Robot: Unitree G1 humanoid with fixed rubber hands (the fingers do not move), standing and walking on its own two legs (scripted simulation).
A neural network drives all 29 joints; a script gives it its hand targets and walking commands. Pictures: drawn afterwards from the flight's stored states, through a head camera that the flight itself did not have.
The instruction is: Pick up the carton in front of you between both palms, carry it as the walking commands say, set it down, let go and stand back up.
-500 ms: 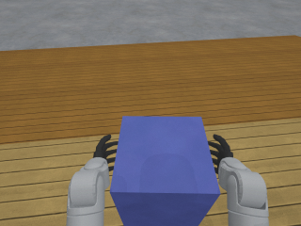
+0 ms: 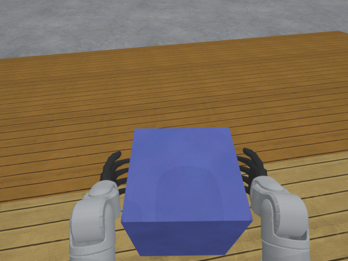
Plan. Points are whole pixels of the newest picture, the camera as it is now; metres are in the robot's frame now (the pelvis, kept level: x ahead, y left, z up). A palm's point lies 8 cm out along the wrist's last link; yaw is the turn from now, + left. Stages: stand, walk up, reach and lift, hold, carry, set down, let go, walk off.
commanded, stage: carry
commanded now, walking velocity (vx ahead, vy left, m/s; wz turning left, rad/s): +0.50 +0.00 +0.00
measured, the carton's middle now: (182, 195) +0.28 -0.01 +0.01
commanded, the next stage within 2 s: none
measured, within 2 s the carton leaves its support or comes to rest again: neither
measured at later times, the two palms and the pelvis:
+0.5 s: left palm (118, 86) +0.60 +0.17 +0.10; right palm (215, 82) +0.61 -0.13 +0.10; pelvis +0.35 +0.02 +0.00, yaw +1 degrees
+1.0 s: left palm (129, 27) +1.02 +0.17 +0.12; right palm (197, 26) +1.02 -0.13 +0.11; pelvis +0.66 +0.02 -0.01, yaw +1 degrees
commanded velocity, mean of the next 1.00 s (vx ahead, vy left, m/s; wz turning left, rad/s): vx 0.50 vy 0.00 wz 0.00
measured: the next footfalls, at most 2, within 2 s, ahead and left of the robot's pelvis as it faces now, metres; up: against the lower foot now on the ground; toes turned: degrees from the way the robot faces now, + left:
right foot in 0.02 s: +0.20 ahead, -0.09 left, +0.00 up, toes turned -10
left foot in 0.50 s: +0.53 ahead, +0.12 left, +0.00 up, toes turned +12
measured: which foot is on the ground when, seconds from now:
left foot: down 0.00-0.04, up 0.06-0.48, down 0.50-1.00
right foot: up 0.00-0.00, down 0.02-0.54, up 0.56-0.98, down 1.00-1.00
